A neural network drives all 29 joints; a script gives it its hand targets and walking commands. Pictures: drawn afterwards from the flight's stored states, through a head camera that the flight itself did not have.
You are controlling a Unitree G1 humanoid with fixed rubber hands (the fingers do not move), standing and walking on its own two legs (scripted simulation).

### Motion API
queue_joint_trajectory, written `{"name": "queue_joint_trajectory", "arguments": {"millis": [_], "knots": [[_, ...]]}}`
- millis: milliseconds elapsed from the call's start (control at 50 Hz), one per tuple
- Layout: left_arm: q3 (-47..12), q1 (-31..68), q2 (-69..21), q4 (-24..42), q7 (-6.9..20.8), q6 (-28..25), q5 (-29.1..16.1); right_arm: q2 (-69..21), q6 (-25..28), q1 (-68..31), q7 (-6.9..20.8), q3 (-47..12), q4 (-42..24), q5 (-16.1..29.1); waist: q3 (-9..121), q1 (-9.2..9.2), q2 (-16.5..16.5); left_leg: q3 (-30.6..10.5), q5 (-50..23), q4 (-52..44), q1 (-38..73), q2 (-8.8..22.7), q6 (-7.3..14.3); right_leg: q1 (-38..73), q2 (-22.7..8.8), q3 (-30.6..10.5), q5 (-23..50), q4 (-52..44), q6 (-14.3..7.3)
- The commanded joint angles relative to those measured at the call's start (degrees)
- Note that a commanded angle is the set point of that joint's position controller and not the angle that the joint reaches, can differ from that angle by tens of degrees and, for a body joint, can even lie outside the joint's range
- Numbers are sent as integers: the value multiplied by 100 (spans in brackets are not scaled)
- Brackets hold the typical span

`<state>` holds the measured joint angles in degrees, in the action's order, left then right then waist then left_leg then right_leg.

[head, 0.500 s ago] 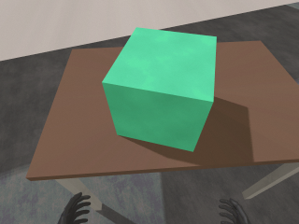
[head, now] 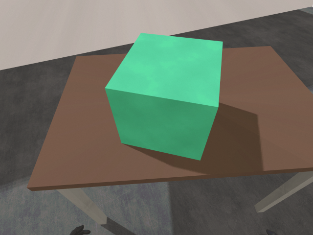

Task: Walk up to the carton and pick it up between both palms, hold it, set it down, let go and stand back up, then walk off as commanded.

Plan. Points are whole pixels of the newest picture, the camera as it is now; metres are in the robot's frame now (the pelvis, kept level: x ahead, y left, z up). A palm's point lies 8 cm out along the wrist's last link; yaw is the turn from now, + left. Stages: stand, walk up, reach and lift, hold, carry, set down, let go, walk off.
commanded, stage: stand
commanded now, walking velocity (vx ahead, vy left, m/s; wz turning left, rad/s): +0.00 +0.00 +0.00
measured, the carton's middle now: (169, 94) +0.53 +0.01 +0.05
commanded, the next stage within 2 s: walk off in 1.88 s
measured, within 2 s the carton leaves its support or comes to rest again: neither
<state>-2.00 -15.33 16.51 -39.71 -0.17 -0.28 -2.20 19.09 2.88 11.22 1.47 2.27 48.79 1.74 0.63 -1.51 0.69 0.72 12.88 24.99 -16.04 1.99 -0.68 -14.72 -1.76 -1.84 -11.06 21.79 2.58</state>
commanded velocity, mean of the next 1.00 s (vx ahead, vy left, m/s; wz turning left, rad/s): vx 0.00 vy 0.00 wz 0.00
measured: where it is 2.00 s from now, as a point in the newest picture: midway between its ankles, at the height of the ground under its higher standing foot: outside the picture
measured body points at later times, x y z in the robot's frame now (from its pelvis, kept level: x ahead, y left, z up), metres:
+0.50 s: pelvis +0.00 +0.00 +0.00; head +0.02 +0.00 +0.45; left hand +0.07 +0.27 -0.13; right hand +0.11 -0.30 -0.12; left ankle +0.00 +0.13 -0.74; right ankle +0.00 -0.15 -0.74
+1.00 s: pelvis -0.01 +0.00 +0.00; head +0.00 +0.00 +0.45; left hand +0.05 +0.27 -0.13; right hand +0.09 -0.30 -0.12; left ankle +0.00 +0.13 -0.74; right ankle +0.00 -0.15 -0.74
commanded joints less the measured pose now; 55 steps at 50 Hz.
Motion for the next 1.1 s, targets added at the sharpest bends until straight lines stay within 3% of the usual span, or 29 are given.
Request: {"name": "queue_joint_trajectory", "arguments": {"millis": [0, 120, 220, 280, 300, 340, 400, 440, 480, 520, 800, 1020, 1040, 1080], "knots": [[574, 68, 1516, 17, -9, -320, 568, 1070, 94, -150, -9, 273, -117, -451, 753, 191, -42, -263, -67, -296, 523, 320, 217, 499, -327, -168, 443, 325, -366], [572, 133, 1581, -393, -11, -329, 510, 1285, 52, -160, -17, 250, 26, -381, 966, 156, -11, -379, -820, -213, 854, 404, 223, 600, -378, -217, 879, 310, -384], [535, 174, 1507, -574, -10, -319, 474, 1407, 42, -39, -52, 255, 101, -367, 943, 175, -91, -427, -997, -206, 935, 441, 224, 611, -383, -220, 1020, 248, -393], [511, 73, 1493, -661, -13, -327, 455, 1394, 33, -57, -57, 265, 70, -339, 970, 145, 160, -401, -968, -231, 965, 444, 221, 598, -400, -263, 983, 205, -376], [514, 98, 1525, -697, -21, -316, 477, 1375, 34, 3, -66, 254, 91, -347, 909, 176, -65, -439, -933, -269, 937, 451, 227, 607, -388, -233, 933, 215, -390], [543, 135, 1558, -709, -27, -325, 483, 1374, 41, -5, -58, 250, 96, -340, 913, 164, -77, -429, -999, -267, 955, 466, 222, 589, -401, -254, 948, 233, -407], [513, 130, 1498, -749, -27, -320, 454, 1357, 49, -16, -78, 247, 101, -345, 963, 145, 161, -436, -1057, -284, 1028, 491, 229, 574, -418, -278, 1009, 165, -398], [528, 159, 1537, -786, -42, -319, 474, 1313, 52, 54, -78, 240, 107, -328, 988, 197, -83, -450, -1161, -257, 1065, 505, 228, 592, -412, -268, 1070, 235, -422], [512, 148, 1470, -821, -41, -321, 434, 1345, 65, 37, -81, 259, 136, -337, 924, 166, 89, -464, -1168, -303, 1092, 530, 229, 552, -414, -274, 1071, 201, -400], [506, 161, 1478, -811, -38, -331, 436, 1351, 56, 96, -89, 267, 152, -326, 937, 196, 44, -495, -1241, -297, 1126, 545, 234, 541, -421, -277, 1050, 182, -414], [507, 176, 1480, -955, -51, -348, 408, 1270, 62, 32, -85, 261, 178, -309, 893, 179, -82, -486, -948, -319, 1005, 532, 237, 548, -430, -296, 881, 89, -405], [497, 116, 1460, -1109, -35, -332, 400, 1318, 57, 46, -104, 292, 266, -314, 821, 162, 19, -496, -540, -420, 954, 553, 253, 460, -441, -342, 556, 20, -417], [494, 144, 1483, -1100, -46, -347, 411, 1241, 41, 110, -98, 279, 267, -303, 703, 184, -132, -499, -528, -424, 904, 537, 255, 445, -442, -329, 570, 9, -428], [482, 125, 1449, -1125, -42, -351, 385, 1315, 64, 71, -98, 282, 288, -336, 733, 139, -17, -489, -566, -410, 923, 545, 263, 460, -465, -361, 613, 5, -425]]}}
